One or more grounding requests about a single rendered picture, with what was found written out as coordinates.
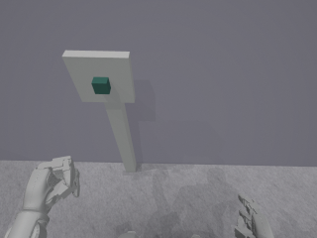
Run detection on panel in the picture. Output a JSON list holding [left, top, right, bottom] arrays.
[[62, 50, 137, 173]]

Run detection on robot left forearm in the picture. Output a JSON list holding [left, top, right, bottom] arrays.
[[3, 209, 50, 238]]

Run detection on button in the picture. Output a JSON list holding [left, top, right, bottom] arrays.
[[91, 76, 111, 94]]

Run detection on left robot hand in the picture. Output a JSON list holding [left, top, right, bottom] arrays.
[[22, 156, 80, 214]]

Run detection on right robot hand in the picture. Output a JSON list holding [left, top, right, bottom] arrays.
[[235, 193, 274, 238]]

